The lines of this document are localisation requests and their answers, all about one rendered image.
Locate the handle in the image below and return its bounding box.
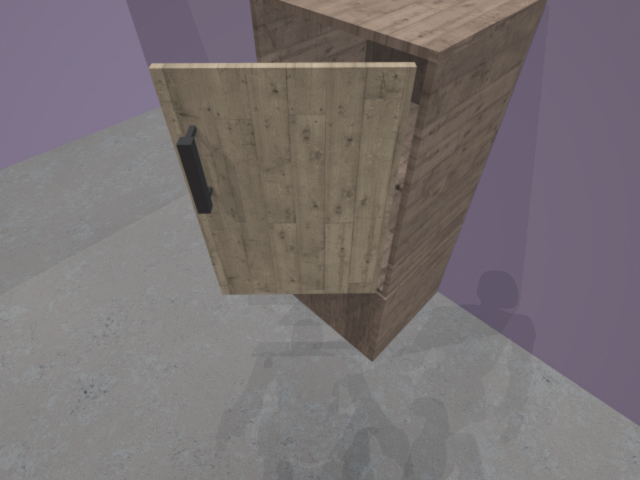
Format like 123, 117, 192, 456
176, 125, 213, 214

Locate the cupboard door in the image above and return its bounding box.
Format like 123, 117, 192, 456
148, 62, 417, 295

